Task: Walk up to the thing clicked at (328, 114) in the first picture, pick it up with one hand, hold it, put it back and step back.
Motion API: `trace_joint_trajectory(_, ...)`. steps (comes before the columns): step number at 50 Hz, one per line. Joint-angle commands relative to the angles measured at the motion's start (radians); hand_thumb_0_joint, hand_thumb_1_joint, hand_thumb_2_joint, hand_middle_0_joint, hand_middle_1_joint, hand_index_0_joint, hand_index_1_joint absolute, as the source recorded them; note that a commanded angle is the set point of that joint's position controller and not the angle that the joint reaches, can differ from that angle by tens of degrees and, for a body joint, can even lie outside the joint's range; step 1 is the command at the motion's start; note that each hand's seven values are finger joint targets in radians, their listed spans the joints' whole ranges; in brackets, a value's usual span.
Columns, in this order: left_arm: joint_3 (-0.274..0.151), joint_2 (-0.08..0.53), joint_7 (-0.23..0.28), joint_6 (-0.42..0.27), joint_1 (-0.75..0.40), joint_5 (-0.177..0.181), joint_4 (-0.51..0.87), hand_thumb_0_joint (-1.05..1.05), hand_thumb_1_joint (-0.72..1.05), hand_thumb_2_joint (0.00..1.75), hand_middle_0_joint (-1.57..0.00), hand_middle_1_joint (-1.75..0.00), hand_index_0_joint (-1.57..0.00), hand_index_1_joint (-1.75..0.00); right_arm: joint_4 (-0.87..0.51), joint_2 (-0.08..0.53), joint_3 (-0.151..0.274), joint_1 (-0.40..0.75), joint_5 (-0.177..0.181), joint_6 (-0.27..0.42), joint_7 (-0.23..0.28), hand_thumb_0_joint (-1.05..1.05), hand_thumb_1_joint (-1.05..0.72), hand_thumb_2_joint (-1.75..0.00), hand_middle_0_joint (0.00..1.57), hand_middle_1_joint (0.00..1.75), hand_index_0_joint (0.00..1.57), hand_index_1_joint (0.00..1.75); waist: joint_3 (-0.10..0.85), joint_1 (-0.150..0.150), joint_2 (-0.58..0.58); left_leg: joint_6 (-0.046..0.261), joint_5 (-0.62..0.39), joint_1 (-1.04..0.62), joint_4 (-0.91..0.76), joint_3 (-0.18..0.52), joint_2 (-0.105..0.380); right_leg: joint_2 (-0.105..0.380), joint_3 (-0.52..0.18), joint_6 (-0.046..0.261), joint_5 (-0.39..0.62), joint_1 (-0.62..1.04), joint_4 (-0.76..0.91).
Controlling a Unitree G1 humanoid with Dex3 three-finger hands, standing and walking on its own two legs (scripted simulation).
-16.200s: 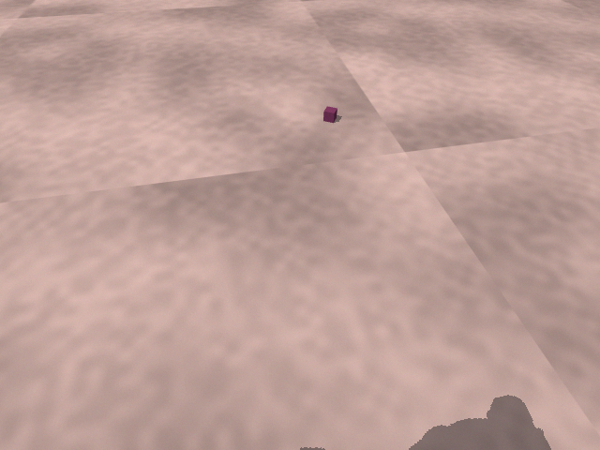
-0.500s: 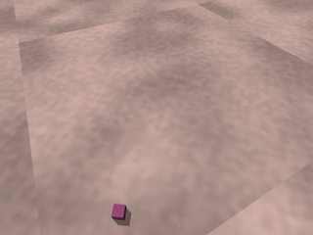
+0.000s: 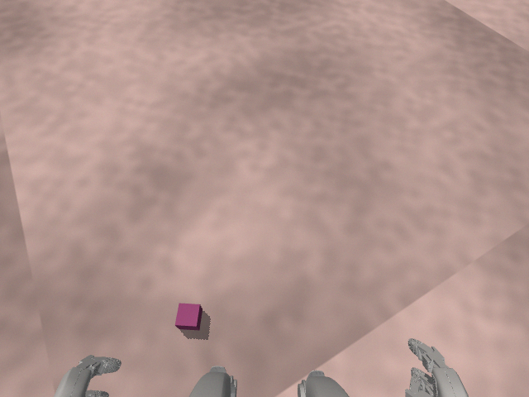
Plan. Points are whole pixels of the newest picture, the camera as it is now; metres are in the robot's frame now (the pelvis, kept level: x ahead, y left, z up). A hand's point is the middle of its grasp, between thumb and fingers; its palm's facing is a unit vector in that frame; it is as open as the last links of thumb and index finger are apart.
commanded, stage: rise first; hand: left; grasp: from above
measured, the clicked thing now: (189, 316) +0.38 +0.25 -0.67
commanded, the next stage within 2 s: none
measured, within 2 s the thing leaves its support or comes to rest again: neither
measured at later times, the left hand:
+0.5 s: hand out of the picture +0.15 +0.29 -0.26, palm faces -0.37 -0.72 -0.58, open 13.2 cm
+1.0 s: hand (141, 349) +0.25 +0.31 -0.43, palm faces -0.52 -0.30 -0.80, open 12.7 cm
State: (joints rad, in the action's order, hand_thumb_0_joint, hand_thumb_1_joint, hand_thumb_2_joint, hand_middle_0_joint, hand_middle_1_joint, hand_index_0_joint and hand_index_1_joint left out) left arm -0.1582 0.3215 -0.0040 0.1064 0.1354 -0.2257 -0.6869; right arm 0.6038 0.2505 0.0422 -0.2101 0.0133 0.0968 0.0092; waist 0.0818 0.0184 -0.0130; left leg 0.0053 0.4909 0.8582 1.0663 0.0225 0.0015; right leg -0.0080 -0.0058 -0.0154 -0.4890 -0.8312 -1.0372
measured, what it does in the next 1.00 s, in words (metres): lowers itself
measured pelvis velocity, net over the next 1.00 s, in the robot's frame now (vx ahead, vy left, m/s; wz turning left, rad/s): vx -0.09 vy -0.01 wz -0.06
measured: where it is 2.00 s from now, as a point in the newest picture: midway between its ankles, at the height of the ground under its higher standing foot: outside the picture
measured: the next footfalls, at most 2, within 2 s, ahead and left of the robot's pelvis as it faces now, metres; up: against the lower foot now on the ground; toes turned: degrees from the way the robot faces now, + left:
none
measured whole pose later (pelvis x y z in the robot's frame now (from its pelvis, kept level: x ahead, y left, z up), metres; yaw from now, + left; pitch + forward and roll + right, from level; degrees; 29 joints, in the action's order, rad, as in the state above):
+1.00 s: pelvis -0.09 -0.01 -0.29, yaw -3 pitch +33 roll -5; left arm -0.19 0.65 0.08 -0.32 -0.45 -0.89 -0.96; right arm 0.73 0.28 0.04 -0.12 -0.03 0.10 -0.07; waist 0.11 0.04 0.00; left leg -0.01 0.65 2.08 2.15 0.09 0.00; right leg -0.03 0.05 -0.01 -0.65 -2.03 -2.11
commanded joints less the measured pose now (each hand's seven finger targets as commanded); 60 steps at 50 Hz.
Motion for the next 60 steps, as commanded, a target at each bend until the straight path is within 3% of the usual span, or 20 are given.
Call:
trace_joint_trajectory(1, -0.06, 0.206, 0.015, -0.011, 0.072, -0.026, 0.259, 0.0, -0.42, 0.81, -0.33, -0.84, -0.31, -0.86, -0.143, 0.145, 0.058, -0.002, -0.002, 0.056, 0.016, 0.0, -0.95, -0.91, 0.2, 0.3, 0.2, 0.3, 0.328, -0.01, 0.097, 0.001, -0.331, -0.162, -0.066, -0.004, 0.004, -0.011, 0.029, 0.043, 0.26, 0.062, 0.04)
trace_joint_trajectory(7, -0.041, 0.18, 0.007, 0.039, 0.153, -0.045, 0.343, 0.0, -0.44, 0.81, -0.28, -0.9, -0.28, -0.9, -0.165, 0.152, 0.055, 0.023, -0.006, 0.064, 0.012, 0.0, -0.96, -0.92, 0.2, 0.3, 0.2, 0.3, 0.335, -0.001, 0.106, -0.006, -0.326, -0.094, -0.001, 0.038, 0.019, -0.014, 0.048, 0.044, 0.207, -0.074, -0.06)
trace_joint_trajectory(9, -0.043, 0.183, 0.009, 0.048, 0.168, -0.055, 0.372, 0.0, -0.44, 0.81, -0.29, -0.88, -0.29, -0.89, -0.187, 0.145, 0.051, 0.029, -0.004, 0.068, 0.011, 0.0, -0.97, -0.92, 0.2, 0.3, 0.2, 0.3, 0.35, 0.007, 0.089, 0.001, -0.297, -0.052, 0.033, 0.031, 0.01, -0.015, 0.045, 0.045, 0.209, -0.074, -0.072)
trace_joint_trajectory(10, -0.055, 0.193, 0.01, 0.054, 0.19, -0.063, 0.384, 0.0, -0.43, 0.81, -0.28, -0.9, -0.28, -0.89, -0.189, 0.139, 0.05, 0.025, -0.003, 0.069, 0.009, 0.0, -0.96, -0.92, 0.2, 0.3, 0.2, 0.3, 0.354, -0.013, 0.084, 0.004, -0.282, -0.03, 0.05, 0.019, 0.002, -0.013, 0.044, 0.045, 0.21, -0.066, -0.075)
trace_joint_trajectory(12, -0.048, 0.187, 0.01, 0.058, 0.214, -0.068, 0.403, 0.0, -0.44, 0.8, -0.28, -0.9, -0.28, -0.9, -0.199, 0.14, 0.05, 0.031, -0.003, 0.074, 0.005, 0.0, -0.97, -0.92, 0.2, 0.3, 0.2, 0.3, 0.384, -0.004, 0.065, 0.01, -0.311, 0.0, 0.096, 0.009, -0.003, -0.015, 0.041, 0.041, 0.246, -0.072, -0.098)
trace_joint_trajectory(14, -0.036, 0.199, 0.009, 0.049, 0.158, -0.081, 0.421, 0.0, -0.43, 0.81, -0.28, -0.9, -0.28, -0.9, -0.196, 0.143, 0.048, 0.041, -0.002, 0.081, 0.002, 0.0, -0.96, -0.92, 0.2, 0.3, 0.2, 0.3, 0.366, 0.01, 0.075, 0.011, -0.293, 0.043, 0.13, 0.011, -0.002, -0.015, 0.039, 0.042, 0.228, -0.131, -0.135)
trace_joint_trajectory(17, -0.044, 0.233, 0.012, 0.004, 0.051, -0.134, 0.342, 0.0, -0.43, 0.81, -0.28, -0.89, -0.27, -0.89, -0.183, 0.152, 0.05, 0.06, -0.003, 0.096, -0.003, 0.0, -0.96, -0.92, 0.2, 0.3, 0.2, 0.3, 0.321, 0.027, 0.07, 0.011, -0.203, 0.156, 0.196, 0.024, -0.003, -0.012, 0.039, 0.045, 0.147, -0.26, -0.215)
trace_joint_trajectory(19, -0.071, 0.276, 0.017, -0.046, -0.009, -0.171, 0.294, 0.0, -0.39, 0.8, -0.28, -0.88, -0.28, -0.88, -0.17, 0.16, 0.055, 0.072, -0.008, 0.106, -0.007, 0.0, -0.94, -0.91, 0.2, 0.3, 0.2, 0.3, 0.307, 0.016, 0.079, 0.009, -0.102, 0.238, 0.236, 0.028, -0.003, -0.01, 0.034, 0.047, 0.064, -0.346, -0.273)
trace_joint_trajectory(20, -0.065, 0.278, 0.015, -0.072, -0.035, -0.192, 0.281, 0.0, -0.39, 0.8, -0.27, -0.88, -0.27, -0.88, -0.164, 0.163, 0.055, 0.075, -0.01, 0.11, -0.009, 0.0, -0.93, -0.91, 0.2, 0.3, 0.2, 0.3, 0.324, 0.017, 0.098, 0.004, -0.077, 0.255, 0.252, 0.033, -0.002, -0.01, 0.032, 0.048, 0.043, -0.386, -0.309)
trace_joint_trajectory(24, -0.023, 0.294, 0.014, -0.186, -0.125, -0.278, 0.258, 0.0, -0.38, 0.81, -0.28, -0.89, -0.28, -0.89, -0.136, 0.181, 0.066, 0.076, -0.01, 0.124, -0.018, 0.0, -0.93, -0.91, 0.2, 0.3, 0.2, 0.3, 0.46, 0.02, 0.12, 0.003, -0.09, 0.316, 0.376, 0.028, -0.007, -0.014, 0.027, 0.046, 0.062, -0.493, -0.426)
trace_joint_trajectory(27, -0.084, 0.395, 0.038, -0.268, -0.209, -0.342, 0.202, 0.0, -0.4, 0.82, -0.31, -0.86, -0.3, -0.87, -0.104, 0.204, 0.067, 0.082, -0.012, 0.125, -0.03, 0.0, -0.96, -0.92, 0.2, 0.3, 0.2, 0.3, 0.54, -0.002, 0.131, 0.005, -0.142, 0.391, 0.487, 0.031, -0.008, -0.016, 0.03, 0.047, 0.089, -0.598, -0.536)
trace_joint_trajectory(29, -0.111, 0.446, 0.066, -0.298, -0.266, -0.393, 0.168, 0.0, -0.4, 0.83, -0.29, -0.88, -0.29, -0.88, -0.087, 0.216, 0.072, 0.077, -0.014, 0.119, -0.036, 0.0, -0.96, -0.92, 0.2, 0.3, 0.2, 0.3, 0.574, -0.013, 0.147, 0.0, -0.139, 0.422, 0.532, 0.034, -0.006, -0.014, 0.035, 0.048, 0.086, -0.646, -0.592)
trace_joint_trajectory(31, -0.106, 0.446, 0.091, -0.311, -0.289, -0.443, 0.115, 0.0, -0.4, 0.84, -0.28, -0.87, -0.28, -0.87, -0.07, 0.222, 0.076, 0.074, -0.015, 0.107, -0.041, 0.0, -0.96, -0.92, 0.2, 0.3, 0.2, 0.3, 0.61, -0.022, 0.146, 0.001, -0.135, 0.455, 0.579, 0.028, -0.008, -0.015, 0.04, 0.048, 0.082, -0.682, -0.63)
trace_joint_trajectory(36, -0.133, 0.531, 0.122, -0.331, -0.471, -0.507, 0.026, 0.0, -0.37, 0.79, -0.35, -0.82, -0.35, -0.82, -0.032, 0.227, 0.085, 0.045, -0.018, 0.084, -0.054, 0.0, -0.99, -0.93, 0.2, 0.3, 0.2, 0.3, 0.693, -0.028, 0.101, 0.015, -0.073, 0.594, 0.688, 0.004, -0.019, -0.02, 0.047, 0.044, 0.042, -0.704, -0.683)
trace_joint_trajectory(39, -0.126, 0.571, 0.115, -0.345, -0.572, -0.553, -0.015, 0.0, -0.35, 0.78, -0.37, -0.78, -0.37, -0.79, -0.011, 0.228, 0.089, 0.015, -0.022, 0.068, -0.056, 0.0, -0.99, -0.93, 0.2, 0.3, 0.2, 0.3, 0.748, -0.017, 0.062, 0.026, -0.029, 0.672, 0.747, -0.011, -0.022, -0.022, 0.046, 0.038, 0.019, -0.685, -0.702)
trace_joint_trajectory(43, -0.122, 0.61, 0.103, -0.377, -0.669, -0.607, -0.086, 0.0, -0.33, 0.79, -0.36, -0.78, -0.35, -0.78, 0.021, 0.233, 0.086, 0.001, -0.025, 0.053, -0.056, 0.0, -0.96, -0.92, 0.2, 0.3, 0.2, 0.3, 0.713, -0.007, 0.046, 0.032, 0.072, 0.759, 0.796, -0.012, -0.02, -0.028, 0.061, 0.038, -0.077, -0.763, -0.741)
trace_joint_trajectory(46, -0.119, 0.645, 0.104, -0.423, -0.741, -0.645, -0.113, 0.0, -0.34, 0.81, -0.35, -0.77, -0.34, -0.78, 0.038, 0.236, 0.077, -0.004, -0.032, 0.043, -0.06, 0.0, -0.97, -0.92, 0.2, 0.3, 0.2, 0.3, 0.662, -0.001, 0.097, 0.031, 0.136, 0.795, 0.812, 0.002, -0.017, -0.032, 0.08, 0.042, -0.13, -0.847, -0.786)
trace_joint_trajectory(52, -0.115, 0.679, 0.166, -0.527, -0.849, -0.722, -0.188, 0.0, -0.3, 0.85, -0.28, -0.74, -0.27, -0.75, 0.071, 0.237, 0.058, 0.003, -0.057, 0.027, -0.079, 0.0, -0.88, -0.9, 0.2, 0.3, 0.2, 0.3, 0.583, 0.012, 0.154, 0.029, 0.239, 0.853, 0.853, 0.03, -0.016, -0.037, 0.101, 0.046, -0.213, -0.989, -0.859)
trace_joint_trajectory(56, -0.106, 0.68, 0.24, -0.545, -0.873, -0.803, -0.268, 0.0, -0.3, 0.85, -0.29, -0.71, -0.27, -0.73, 0.085, 0.247, 0.051, -0.001, -0.07, 0.006, -0.09, 0.0, -0.89, -0.9, 0.2, 0.3, 0.2, 0.3, 0.572, 0.022, 0.178, 0.024, 0.228, 0.857, 0.873, 0.039, -0.02, -0.034, 0.123, 0.049, -0.19, -1.051, -0.9)
trace_joint_trajectory(60, -0.112, 0.699, 0.301, -0.526, -0.908, -0.861, -0.309, 0.0, -0.29, 0.83, -0.3, -0.69, -0.28, -0.71, 0.103, 0.254, 0.055, -0.021, -0.085, -0.021, -0.099, 0.0, -0.89, -0.9, 0.2, 0.3, 0.2, 0.3, 0.648, 0.024, 0.218, 0.013, 0.095, 0.781, 0.907, 0.041, -0.022, -0.03, 0.133, 0.055, -0.095, -1.072, -0.946)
